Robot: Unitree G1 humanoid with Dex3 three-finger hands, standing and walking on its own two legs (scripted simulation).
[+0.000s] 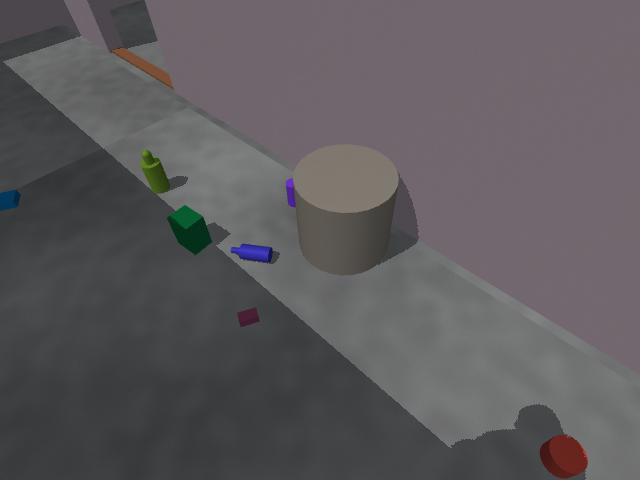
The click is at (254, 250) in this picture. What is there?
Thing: lying bottle
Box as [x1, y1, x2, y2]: [231, 244, 272, 262]
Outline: 231,248 231,252 238,253 240,258 268,262 270,261 272,253 271,247 241,244 239,248
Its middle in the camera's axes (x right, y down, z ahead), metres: -0.28 +0.04 +1.59
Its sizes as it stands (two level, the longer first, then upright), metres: 0.164 0.062 0.062
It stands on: the floor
